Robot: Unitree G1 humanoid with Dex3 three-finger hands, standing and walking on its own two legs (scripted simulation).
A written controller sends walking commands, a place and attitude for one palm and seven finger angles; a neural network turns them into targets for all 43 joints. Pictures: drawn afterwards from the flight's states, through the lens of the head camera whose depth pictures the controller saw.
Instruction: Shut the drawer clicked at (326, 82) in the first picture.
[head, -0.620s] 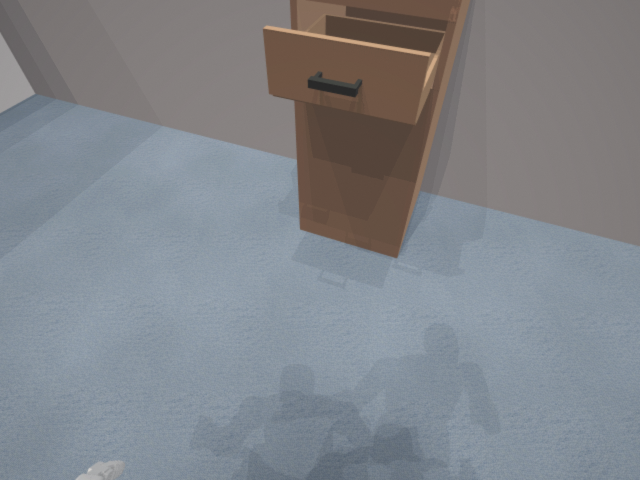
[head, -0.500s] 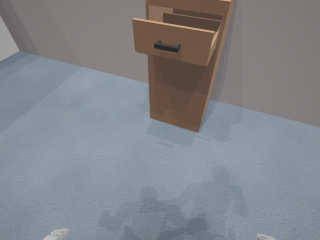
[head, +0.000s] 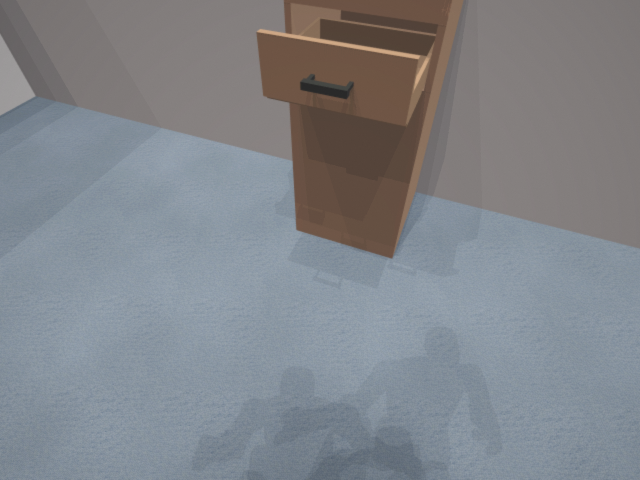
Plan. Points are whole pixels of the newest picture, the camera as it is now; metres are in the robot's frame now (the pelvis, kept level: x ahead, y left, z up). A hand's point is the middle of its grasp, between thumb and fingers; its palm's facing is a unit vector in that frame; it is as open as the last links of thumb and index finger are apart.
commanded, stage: stand and wait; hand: left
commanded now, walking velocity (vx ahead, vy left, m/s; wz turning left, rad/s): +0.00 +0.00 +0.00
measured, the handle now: (327, 84) +0.93 +0.04 +0.04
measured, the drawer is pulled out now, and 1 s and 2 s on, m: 0.21 0.21 0.21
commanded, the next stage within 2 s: look at it before walking up in 0.20 s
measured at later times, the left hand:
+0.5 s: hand out of the picture +0.08 +0.24 -0.15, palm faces -0.03 -0.94 -0.34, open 7.4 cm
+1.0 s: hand out of the picture +0.08 +0.24 -0.16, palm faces -0.02 -0.94 -0.33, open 7.4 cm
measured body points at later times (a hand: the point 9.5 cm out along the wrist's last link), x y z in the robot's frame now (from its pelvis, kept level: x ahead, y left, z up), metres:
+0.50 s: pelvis +0.00 -0.01 +0.00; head +0.00 -0.01 +0.45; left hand +0.09 +0.29 -0.13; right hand +0.07 -0.30 -0.13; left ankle -0.01 +0.12 -0.74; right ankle -0.01 -0.12 -0.74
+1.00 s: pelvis +0.01 +0.00 +0.00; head +0.01 +0.00 +0.45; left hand +0.08 +0.29 -0.13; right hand +0.08 -0.29 -0.13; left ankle -0.01 +0.12 -0.74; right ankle -0.01 -0.12 -0.74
